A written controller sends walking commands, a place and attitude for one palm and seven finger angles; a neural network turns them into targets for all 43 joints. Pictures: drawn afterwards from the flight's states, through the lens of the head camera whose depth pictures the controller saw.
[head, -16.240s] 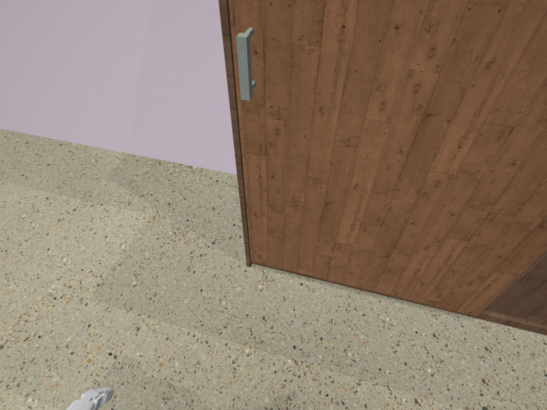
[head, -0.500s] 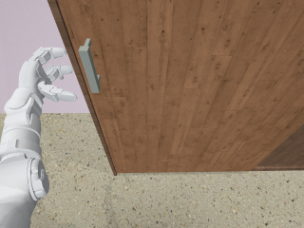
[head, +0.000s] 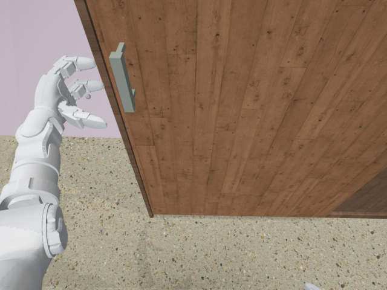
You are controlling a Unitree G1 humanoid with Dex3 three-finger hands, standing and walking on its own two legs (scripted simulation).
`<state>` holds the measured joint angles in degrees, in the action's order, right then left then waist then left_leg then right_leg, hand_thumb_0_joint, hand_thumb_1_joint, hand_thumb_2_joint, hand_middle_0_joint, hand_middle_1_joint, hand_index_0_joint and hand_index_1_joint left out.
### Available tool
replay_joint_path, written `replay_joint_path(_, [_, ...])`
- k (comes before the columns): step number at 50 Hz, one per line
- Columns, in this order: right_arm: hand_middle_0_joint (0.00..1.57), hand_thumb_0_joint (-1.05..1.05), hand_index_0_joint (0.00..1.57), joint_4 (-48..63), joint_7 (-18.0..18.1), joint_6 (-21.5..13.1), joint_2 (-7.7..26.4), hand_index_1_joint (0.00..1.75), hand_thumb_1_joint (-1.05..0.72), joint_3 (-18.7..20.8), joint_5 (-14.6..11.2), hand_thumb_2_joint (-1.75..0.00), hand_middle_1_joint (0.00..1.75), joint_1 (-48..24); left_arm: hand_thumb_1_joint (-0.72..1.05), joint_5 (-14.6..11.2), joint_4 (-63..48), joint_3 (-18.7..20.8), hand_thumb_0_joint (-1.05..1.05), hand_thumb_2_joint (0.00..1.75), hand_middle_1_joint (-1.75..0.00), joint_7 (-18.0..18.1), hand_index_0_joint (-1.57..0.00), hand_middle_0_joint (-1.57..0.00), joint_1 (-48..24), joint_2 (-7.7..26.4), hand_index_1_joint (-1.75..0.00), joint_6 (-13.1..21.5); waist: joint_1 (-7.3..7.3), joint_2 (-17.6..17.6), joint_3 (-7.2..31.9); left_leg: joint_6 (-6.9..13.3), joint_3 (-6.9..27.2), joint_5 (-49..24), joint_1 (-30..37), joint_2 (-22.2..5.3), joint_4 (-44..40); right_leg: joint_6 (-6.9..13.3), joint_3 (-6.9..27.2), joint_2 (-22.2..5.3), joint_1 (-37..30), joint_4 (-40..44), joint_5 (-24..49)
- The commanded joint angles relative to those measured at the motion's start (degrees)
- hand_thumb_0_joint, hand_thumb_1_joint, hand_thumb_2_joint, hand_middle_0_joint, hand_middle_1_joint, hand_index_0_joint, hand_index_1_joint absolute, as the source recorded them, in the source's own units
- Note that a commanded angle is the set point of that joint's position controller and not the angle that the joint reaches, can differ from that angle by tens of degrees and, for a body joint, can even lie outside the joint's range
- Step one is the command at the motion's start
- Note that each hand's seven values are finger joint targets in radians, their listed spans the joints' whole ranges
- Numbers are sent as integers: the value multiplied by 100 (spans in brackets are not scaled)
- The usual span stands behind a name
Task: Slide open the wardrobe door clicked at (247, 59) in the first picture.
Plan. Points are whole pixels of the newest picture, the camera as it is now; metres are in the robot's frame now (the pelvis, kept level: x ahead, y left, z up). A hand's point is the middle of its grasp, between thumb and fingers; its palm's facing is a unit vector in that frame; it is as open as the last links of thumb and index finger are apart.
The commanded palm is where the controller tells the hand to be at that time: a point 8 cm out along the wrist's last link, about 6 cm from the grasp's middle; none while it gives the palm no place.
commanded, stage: feel for the door with the fingertips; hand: left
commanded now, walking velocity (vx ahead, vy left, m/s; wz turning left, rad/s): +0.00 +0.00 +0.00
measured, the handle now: (125, 78) +0.52 +0.16 +0.15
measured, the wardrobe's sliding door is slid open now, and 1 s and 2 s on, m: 0.00 0.00 0.00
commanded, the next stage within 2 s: slide the fingers in behind the handle in 0.90 s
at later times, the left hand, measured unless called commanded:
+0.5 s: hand (100, 92) +0.46 +0.20 +0.16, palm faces +0.03 -1.00 -0.01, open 14.0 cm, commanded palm +0.44 +0.24 +0.15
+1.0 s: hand (106, 88) +0.48 +0.19 +0.16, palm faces +0.01 -1.00 +0.00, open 13.8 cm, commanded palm +0.46 +0.23 +0.15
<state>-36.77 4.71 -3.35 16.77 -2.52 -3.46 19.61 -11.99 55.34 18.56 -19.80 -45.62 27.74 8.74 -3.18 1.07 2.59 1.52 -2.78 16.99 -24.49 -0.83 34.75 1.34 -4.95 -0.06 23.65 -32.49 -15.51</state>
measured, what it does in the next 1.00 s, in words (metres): stands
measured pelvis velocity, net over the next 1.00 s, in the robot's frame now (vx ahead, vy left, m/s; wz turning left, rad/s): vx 0.00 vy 0.00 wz -0.01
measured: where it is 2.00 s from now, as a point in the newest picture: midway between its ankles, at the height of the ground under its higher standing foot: outside the picture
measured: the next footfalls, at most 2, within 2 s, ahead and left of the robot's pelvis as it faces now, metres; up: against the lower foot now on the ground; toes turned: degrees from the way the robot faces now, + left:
none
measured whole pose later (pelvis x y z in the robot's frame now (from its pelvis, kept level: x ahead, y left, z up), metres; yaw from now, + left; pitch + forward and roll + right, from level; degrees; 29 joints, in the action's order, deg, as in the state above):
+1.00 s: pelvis +0.00 +0.00 +0.00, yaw -1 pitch +8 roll -1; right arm -38.3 3.5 -2.7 16.1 -2.2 -2.5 21.9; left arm -8.5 62.0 18.8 -14.5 -51.5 26.7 10.2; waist -5.2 1.4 3.0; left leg 1.4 -3.1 17.5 -26.5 -1.1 35.8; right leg 1.5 -4.5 0.2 25.9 -33.6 -15.9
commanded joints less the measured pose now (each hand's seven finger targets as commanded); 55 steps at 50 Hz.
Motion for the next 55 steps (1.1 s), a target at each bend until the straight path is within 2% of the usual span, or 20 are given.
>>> replay_joint_path(1, [20, 0, 20, 493, 43, -238, 852, 30, -90, 341, -6, -90, 30, 232, -50, -97, -1160, 81, 0, 30, -120, 92, -30, -30, -2703, 1081, -120, 245, -154, 266, 1896, 57, 485, -1403, 1270, 27, -328, 25, 285, 84, -353, 283, 1441])
replay_joint_path(5, [20, 0, 20, 594, -49, -213, 797, 30, -90, 342, 20, -90, 30, 173, -50, 31, -1444, 55, 0, 30, -120, 394, -30, -30, -2445, 941, -120, 110, -18, 402, 1905, 18, 494, -1652, 1248, 23, -336, 44, 254, 81, -426, 218, 1541])
replay_joint_path(8, [20, 0, 20, 645, -74, -198, 777, 30, -90, 358, 29, -90, 30, 175, -50, -3, -1733, 11, 0, 30, -120, 600, -30, -30, -2446, 789, -120, 142, -47, -57, 1939, 57, 460, -1727, 1181, 5, -349, 24, 249, 97, -647, 244, 1666])
replay_joint_path(9, [20, 0, 20, 658, -77, -197, 792, 30, -90, 374, 31, -90, 30, 165, -50, 12, -1734, 335, 0, 30, -120, 673, -30, -30, -2296, 1084, -120, 147, 53, -140, 2051, 60, 446, -1654, 1150, 4, -357, 21, 285, 113, -752, 227, 1681])
replay_joint_path(14, [20, 0, 20, 605, -40, -178, 746, 30, -90, 336, 41, -90, 30, 122, -50, 203, -1790, 465, 0, 30, -120, 875, -30, -30, -2630, 1348, -120, 262, 7, -30, 1894, 106, 321, -1436, 937, 49, -405, -6, 390, 72, -957, 270, 1735])
replay_joint_path(16, [20, 0, 20, 593, -24, -164, 722, 30, -90, 319, 35, -90, 30, 113, -50, 286, -1699, 388, 0, 30, -120, 859, -30, -30, -2706, 1328, -120, 305, -14, 192, 1853, 97, 299, -1372, 937, 69, -401, 5, 420, 65, -913, 276, 1705])
replay_joint_path(18, [20, 0, 20, 546, 2, -157, 756, 30, -90, 330, 31, -90, 30, 183, -50, 295, -1457, 381, 0, 30, -120, 792, -30, -30, -2770, 1410, -120, 324, -77, -25, 1803, 119, 302, -1269, 871, 53, -397, -4, 411, 58, -931, 315, 1617])
replay_joint_path(21, [20, 0, 20, 506, 36, -179, 745, 30, -90, 331, -4, -90, 30, 170, -50, 217, -1203, 108, 0, 30, -120, 559, -30, -30, -2917, 1114, -120, 286, -173, 306, 1807, 107, 268, -1237, 1004, 71, -361, 2, 441, 62, -754, 350, 1665])
replay_joint_path(23, [20, 0, 20, 453, 61, -167, 794, 30, -90, 332, -8, -90, 30, 276, -50, 120, -905, 117, 0, 30, -120, 410, -30, -30, -2940, 1165, -120, 262, -245, 21, 1766, 126, 273, -1177, 896, 69, -343, -13, 421, 54, -791, 362, 1641])
replay_joint_path(24, [20, 0, 20, 452, 60, -172, 817, 30, -90, 338, -5, -90, 30, 298, -50, 92, -811, 257, 0, 30, -120, 360, -30, -30, -2853, 1301, -120, 250, -172, -108, 1852, 129, 289, -1181, 833, 75, -344, -17, 431, 57, -856, 333, 1688])
replay_joint_path(27, [20, 0, 20, 447, 60, -185, 815, 30, -90, 340, -7, -90, 30, 304, -50, 43, -817, 94, 0, 30, -120, 250, -30, -30, -3059, 1144, -120, 284, -228, 32, 1858, 128, 279, -1196, 868, 92, -300, -25, 440, 49, -743, 328, 1717])
replay_joint_path(33, [20, 0, 20, 377, 22, -142, 853, 30, -90, 381, 26, -90, 30, 452, -50, 62, -826, 255, 0, 30, -120, 343, -30, -30, -3187, 1373, -120, 419, -212, -21, 1990, 130, 328, -1424, 844, 82, -224, -23, 405, 57, -750, 238, 1811])
replay_joint_path(37, [20, 0, 20, 384, -4, -142, 824, 30, -90, 361, 31, -90, 30, 402, -50, 183, -880, 152, 0, 30, -120, 441, -30, -30, -3358, 1306, -120, 466, -242, 400, 1978, 95, 351, -1310, 945, 83, -224, -10, 413, 76, -509, 248, 1598])
replay_joint_path(40, [20, 0, 20, 399, -7, -125, 851, 30, -90, 374, 47, -90, 30, 445, -50, 205, -828, 370, 0, 30, -120, 536, -30, -30, -3289, 1522, -120, 499, -199, 121, 2133, 111, 362, -1376, 879, 71, -229, -22, 410, 91, -678, 211, 1709])
replay_joint_path(42, [20, 0, 20, 369, -9, -135, 830, 30, -90, 367, 46, -90, 30, 466, -50, 224, -794, 194, 0, 30, -120, 550, -30, -30, -3567, 1335, -120, 505, -302, 157, 2039, 104, 369, -1325, 910, 67, -246, -28, 394, 98, -560, 235, 1645])
replay_joint_path(45, [20, 0, 20, 337, -23, -139, 843, 30, -90, 369, 63, -90, 30, 512, -50, 273, -691, 184, 0, 30, -120, 578, -30, -30, -3569, 1325, -120, 537, -296, 342, 2070, 76, 407, -1416, 1034, 47, -218, -8, 366, 111, -403, 211, 1581])
replay_joint_path(48, [20, 0, 20, 323, -22, -143, 847, 30, -90, 386, 80, -90, 30, 576, -50, 235, -678, 77, 0, 30, -120, 581, -30, -30, -3662, 1152, -120, 576, -360, 197, 2058, 88, 425, -1463, 1067, 31, -200, -10, 345, 121, -362, 220, 1558])
replay_joint_path(50, [20, 0, 20, 304, -38, -150, 859, 30, -90, 396, 89, -90, 30, 592, -50, 245, -678, 263, 0, 30, -120, 574, -30, -30, -3558, 1328, -120, 599, -271, 209, 2240, 69, 440, -1615, 1130, 26, -182, 0, 355, 127, -447, 180, 1700])
replay_joint_path(53, [20, 0, 20, 341, -66, -153, 823, 30, -90, 401, 93, -90, 30, 587, -50, 188, -803, 44, 0, 30, -120, 550, -30, -30, -3364, 975, -120, 643, -257, 236, 2282, 58, 459, -1839, 1274, 13, -163, 20, 301, 142, -421, 157, 1747])
replay_joint_path(55, [20, 0, 20, 314, -70, -151, 845, 30, -90, 390, 89, -90, 30, 560, -50, 167, -745, 186, 0, 30, -120, 550, -30, -30, -3279, 1124, -120, 617, -230, 120, 2134, 52, 461, -1639, 1147, 1, -203, 8, 312, 151, -394, 182, 1644])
